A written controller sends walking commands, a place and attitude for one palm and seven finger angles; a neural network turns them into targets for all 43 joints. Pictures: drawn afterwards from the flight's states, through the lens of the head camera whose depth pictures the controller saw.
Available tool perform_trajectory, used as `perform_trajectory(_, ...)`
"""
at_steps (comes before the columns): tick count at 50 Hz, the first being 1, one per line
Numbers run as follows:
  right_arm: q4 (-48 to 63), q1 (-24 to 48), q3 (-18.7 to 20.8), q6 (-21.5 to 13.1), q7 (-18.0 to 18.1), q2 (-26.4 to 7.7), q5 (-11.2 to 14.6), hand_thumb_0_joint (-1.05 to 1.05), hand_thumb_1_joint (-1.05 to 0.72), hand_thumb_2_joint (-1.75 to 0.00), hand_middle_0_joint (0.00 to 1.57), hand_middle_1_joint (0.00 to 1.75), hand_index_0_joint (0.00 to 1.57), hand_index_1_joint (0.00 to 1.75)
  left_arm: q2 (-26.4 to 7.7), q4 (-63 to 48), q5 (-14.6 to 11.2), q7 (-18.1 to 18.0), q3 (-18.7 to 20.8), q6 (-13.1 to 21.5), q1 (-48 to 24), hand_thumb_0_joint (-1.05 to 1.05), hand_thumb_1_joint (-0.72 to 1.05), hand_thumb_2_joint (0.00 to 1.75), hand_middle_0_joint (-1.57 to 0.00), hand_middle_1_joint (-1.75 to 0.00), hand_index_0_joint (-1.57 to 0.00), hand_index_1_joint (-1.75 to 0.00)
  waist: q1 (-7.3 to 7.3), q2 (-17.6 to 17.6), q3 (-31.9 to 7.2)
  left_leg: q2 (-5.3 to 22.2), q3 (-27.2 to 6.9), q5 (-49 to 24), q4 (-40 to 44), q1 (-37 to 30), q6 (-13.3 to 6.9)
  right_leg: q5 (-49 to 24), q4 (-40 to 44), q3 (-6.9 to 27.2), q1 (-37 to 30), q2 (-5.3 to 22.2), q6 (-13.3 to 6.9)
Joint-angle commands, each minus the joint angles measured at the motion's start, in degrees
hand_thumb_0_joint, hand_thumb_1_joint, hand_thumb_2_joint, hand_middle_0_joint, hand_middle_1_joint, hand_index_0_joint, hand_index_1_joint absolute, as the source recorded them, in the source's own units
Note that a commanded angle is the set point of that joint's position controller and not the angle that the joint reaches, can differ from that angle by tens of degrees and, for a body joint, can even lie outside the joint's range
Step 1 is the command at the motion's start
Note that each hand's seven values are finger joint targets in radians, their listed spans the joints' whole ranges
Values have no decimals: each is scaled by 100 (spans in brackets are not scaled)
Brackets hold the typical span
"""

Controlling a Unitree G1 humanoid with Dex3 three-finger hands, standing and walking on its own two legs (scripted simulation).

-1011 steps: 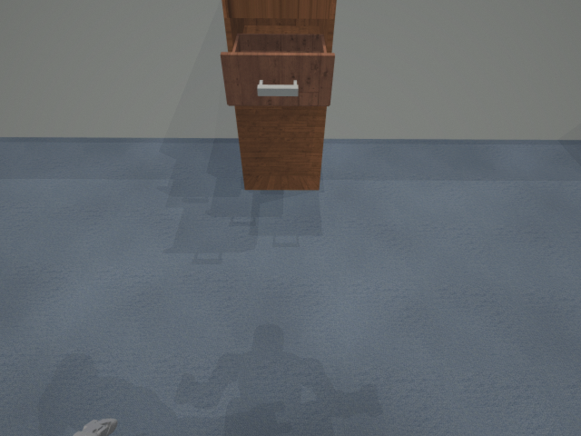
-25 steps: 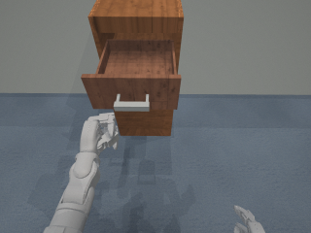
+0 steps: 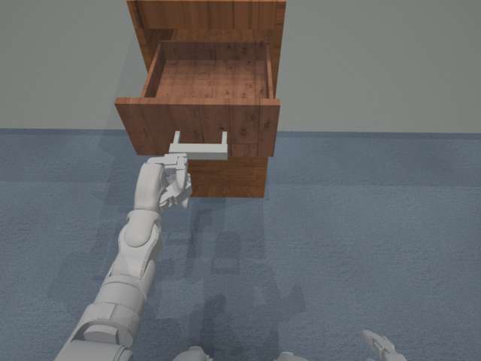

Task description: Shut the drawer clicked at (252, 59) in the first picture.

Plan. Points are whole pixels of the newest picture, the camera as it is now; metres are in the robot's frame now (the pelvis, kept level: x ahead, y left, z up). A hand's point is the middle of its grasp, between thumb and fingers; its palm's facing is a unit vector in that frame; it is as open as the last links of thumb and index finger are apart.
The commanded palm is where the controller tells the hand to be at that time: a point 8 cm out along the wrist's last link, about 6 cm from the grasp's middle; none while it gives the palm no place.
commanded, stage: bring the fist close to the handle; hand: left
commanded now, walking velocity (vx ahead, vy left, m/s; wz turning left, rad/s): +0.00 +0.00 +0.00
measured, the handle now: (200, 143) +0.54 +0.10 +0.00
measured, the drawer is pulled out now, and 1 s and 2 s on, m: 0.29 0.29 0.21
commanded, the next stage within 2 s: push the drawer shut in 1.02 s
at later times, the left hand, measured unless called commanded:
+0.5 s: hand (204, 183) +0.42 +0.08 +0.02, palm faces +0.00 -1.00 +0.00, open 3.3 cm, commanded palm +0.40 +0.13 +0.01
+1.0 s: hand (213, 180) +0.45 +0.06 -0.01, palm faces -0.01 -1.00 -0.03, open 3.2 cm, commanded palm +0.42 +0.12 +0.00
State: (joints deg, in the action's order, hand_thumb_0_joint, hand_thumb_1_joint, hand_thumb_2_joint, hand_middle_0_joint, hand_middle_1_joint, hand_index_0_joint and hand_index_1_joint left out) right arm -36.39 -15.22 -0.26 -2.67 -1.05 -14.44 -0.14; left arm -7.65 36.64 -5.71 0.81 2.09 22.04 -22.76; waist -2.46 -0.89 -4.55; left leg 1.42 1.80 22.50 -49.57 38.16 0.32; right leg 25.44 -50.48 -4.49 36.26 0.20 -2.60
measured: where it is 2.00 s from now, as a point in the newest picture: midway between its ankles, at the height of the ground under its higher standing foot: outside the picture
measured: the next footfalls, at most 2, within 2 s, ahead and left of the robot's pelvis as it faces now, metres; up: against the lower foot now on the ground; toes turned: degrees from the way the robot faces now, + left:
none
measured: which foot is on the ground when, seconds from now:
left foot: down 0.00-1.00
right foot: down 0.00-1.00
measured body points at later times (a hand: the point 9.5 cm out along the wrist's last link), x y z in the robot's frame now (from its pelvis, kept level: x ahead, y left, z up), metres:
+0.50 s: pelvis -0.01 +0.01 -0.04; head +0.09 +0.00 +0.40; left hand +0.42 +0.13 +0.02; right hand +0.05 -0.24 -0.16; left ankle +0.02 +0.12 -0.69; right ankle +0.00 -0.09 -0.69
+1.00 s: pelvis -0.02 +0.01 -0.05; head +0.10 +0.01 +0.39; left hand +0.44 +0.12 +0.00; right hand +0.02 -0.24 -0.18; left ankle +0.02 +0.12 -0.69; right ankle +0.00 -0.09 -0.69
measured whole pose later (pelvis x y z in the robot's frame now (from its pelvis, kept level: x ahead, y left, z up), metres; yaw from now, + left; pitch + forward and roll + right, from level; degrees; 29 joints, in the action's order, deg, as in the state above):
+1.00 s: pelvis -0.02 +0.01 -0.05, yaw -2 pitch +21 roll +0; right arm -35.6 -19.4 0.1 3.0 -3.2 -13.2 -3.0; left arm -6.9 58.9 -1.0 -8.3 9.0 28.8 -42.0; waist -7.7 -1.8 -7.9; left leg 2.2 2.9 26.9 -64.5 58.9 -1.0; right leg 29.0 -64.8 -3.2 57.2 0.1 -1.9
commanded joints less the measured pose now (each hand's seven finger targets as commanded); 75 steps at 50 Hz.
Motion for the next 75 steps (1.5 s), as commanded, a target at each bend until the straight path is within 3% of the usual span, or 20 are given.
perform_trajectory(1,765,-206,309,-141,99,-684,46,0,-90,-90,20,30,20,30,-406,-1015,-195,78,280,115,-1960,0,90,90,-140,-160,-140,-160,-103,401,-2000,-278,-50,-1316,287,-766,-191,-2319,743,537,-846,-12,236)
perform_trajectory(5,634,-337,343,-266,70,-573,-57,0,-90,-90,20,30,20,30,-352,-1898,-170,-262,292,863,-2701,0,90,90,-140,-160,-140,-160,-121,-14,-2838,-187,-163,-1952,28,-1158,-156,-2765,210,401,-673,-95,184)
perform_trajectory(7,529,-388,366,-282,-6,-568,-109,0,-90,-90,20,30,20,30,-110,-1518,-33,-384,107,1106,-2401,0,90,90,-140,-160,-140,-160,-177,79,-2693,-139,-208,-2054,-157,-1104,-146,-2689,47,333,-251,-119,175)
perform_trajectory(12,497,-535,364,-69,-116,-667,-155,0,-90,-90,20,30,20,30,-186,158,366,-450,138,820,-2014,0,90,90,-140,-160,-140,-160,-257,455,-1857,-226,-133,-1100,-254,-25,-179,-1974,46,366,200,-112,194)
perform_trajectory(16,646,-583,340,86,-55,-670,-137,0,-90,-90,20,30,20,30,-408,157,192,-512,510,573,-2678,0,90,90,-140,-160,-140,-160,-238,384,-2271,-272,-71,-1000,-308,88,-201,-1825,75,433,30,-106,190)
perform_trajectory(21,504,-643,362,-58,-28,-587,-226,0,-90,-90,20,30,20,30,-393,-600,91,-681,520,1350,-3920,0,90,90,-140,-160,-140,-160,-431,174,-2992,-202,-162,-1126,-631,-20,-184,-1908,-273,488,229,-147,216)
perform_trajectory(25,281,-775,405,-55,-117,-651,-299,0,-90,-90,20,30,20,30,-306,351,436,-642,336,1605,-3708,0,90,90,-140,-160,-140,-160,-542,73,-2796,-175,-255,-1027,-872,125,-162,-1631,-524,378,948,-169,186)
perform_trajectory(30,373,-900,367,192,-148,-757,-274,0,-90,-90,20,30,20,30,-370,1644,476,-602,534,1069,-3741,0,90,90,-140,-160,-140,-160,-604,263,-2316,-273,-176,-441,-904,838,-212,-1083,-430,369,1126,-150,180)
perform_trajectory(34,556,-940,407,219,-114,-747,-306,0,-90,-90,20,30,20,30,-692,560,221,-765,991,1237,-4360,0,90,90,-140,-160,-140,-160,-465,-57,-3442,-224,-252,-964,-965,322,-182,-1471,-650,367,891,-185,156)
perform_trajectory(36,592,-918,424,187,-162,-661,-324,0,-90,-90,20,30,20,30,-403,-234,232,-824,671,1538,-4515,0,90,90,-140,-160,-140,-160,-452,-396,-4008,-165,-318,-1523,-1009,-277,-135,-1844,-778,332,898,-195,136)
perform_trajectory(38,509,-936,446,182,-213,-638,-334,0,-90,-90,20,30,20,30,-247,-320,345,-859,439,1689,-4416,0,90,90,-140,-160,-140,-160,-544,-363,-3875,-112,-341,-1619,-1079,-395,-128,-1862,-772,311,1059,-220,149)
perform_trajectory(43,400,-1082,420,390,-221,-774,-300,0,-90,-90,20,30,20,30,-455,1295,674,-934,525,1175,-3617,0,90,90,-140,-160,-140,-160,-664,549,-2296,-197,-211,-487,-881,846,-220,-1168,-419,354,1035,-214,211)
perform_trajectory(44,473,-1077,407,417,-186,-803,-290,0,-90,-90,20,30,20,30,-723,1346,641,-954,812,1077,-3577,0,90,90,-140,-160,-140,-160,-570,545,-2343,-221,-173,-414,-834,920,-230,-1110,-378,389,893,-213,201)
perform_trajectory(47,552,-999,355,450,-121,-742,-250,0,-90,-90,20,30,20,30,-600,1221,400,-944,864,933,-4008,0,90,90,-140,-160,-140,-160,-563,384,-2438,-261,-135,-349,-758,850,-228,-1017,-268,406,756,-188,195)
perform_trajectory(54,441,-1045,417,282,-200,-660,-359,0,-90,-90,20,30,20,30,-350,283,473,-777,454,1723,-4226,0,90,90,-140,-160,-140,-160,-602,-195,-3289,-159,-276,-1373,-1056,-2,-172,-1879,-710,338,1023,-219,149)
perform_trajectory(60,354,-1145,440,499,-204,-779,-284,0,-90,-90,20,30,20,30,-339,1306,577,-762,388,1141,-4299,0,90,90,-140,-160,-140,-160,-771,9,-2549,-186,-285,-920,-983,373,-183,-1457,-530,277,1339,-211,174)
perform_trajectory(64,410,-1123,409,464,-95,-772,-303,0,-90,-90,20,30,20,30,-840,938,303,-979,1009,1159,-4967,0,90,90,-140,-160,-140,-160,-749,211,-3043,-215,-270,-1022,-1024,476,-217,-1684,-540,385,888,-212,207)
perform_trajectory(67,282,-1107,400,376,-124,-685,-375,0,-90,-90,20,30,20,30,-624,753,446,-1030,749,1505,-5519,0,90,90,-140,-160,-140,-160,-864,-215,-3354,-198,-313,-1274,-1182,210,-196,-1845,-705,388,1133,-200,212)
perform_trajectory(69,231,-1173,417,369,-137,-722,-401,0,-90,-90,20,30,20,30,-873,930,578,-1051,896,1660,-5467,0,90,90,-140,-160,-140,-160,-884,-88,-3353,-172,-355,-1359,-1237,214,-199,-1877,-780,369,1216,-219,206)
perform_trajectory(75,148,-1260,396,429,-152,-790,-407,0,-90,-90,20,30,20,30,-1116,1522,703,-1017,942,1541,-5903,0,90,90,-140,-160,-140,-160,-1043,-184,-3275,-193,-316,-986,-1279,554,-220,-1649,-693,442,1260,-209,237)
